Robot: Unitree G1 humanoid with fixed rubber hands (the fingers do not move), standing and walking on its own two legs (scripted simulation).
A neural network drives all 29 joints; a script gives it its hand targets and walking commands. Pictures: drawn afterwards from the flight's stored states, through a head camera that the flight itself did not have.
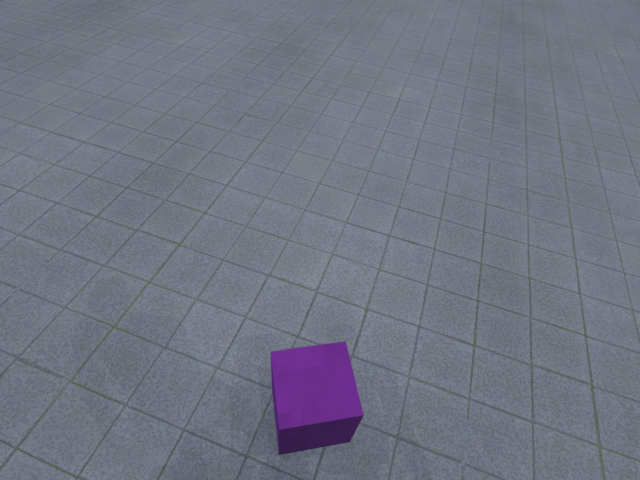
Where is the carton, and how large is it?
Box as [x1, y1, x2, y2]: [271, 341, 363, 454]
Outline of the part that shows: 345,341 271,351 272,391 279,454 341,443 350,440 363,415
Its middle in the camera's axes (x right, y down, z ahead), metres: -0.02 +0.46 +1.10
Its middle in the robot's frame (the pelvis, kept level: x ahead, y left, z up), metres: +0.46 -0.04 -0.66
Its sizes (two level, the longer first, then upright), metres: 0.210 0.200 0.250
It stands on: the floor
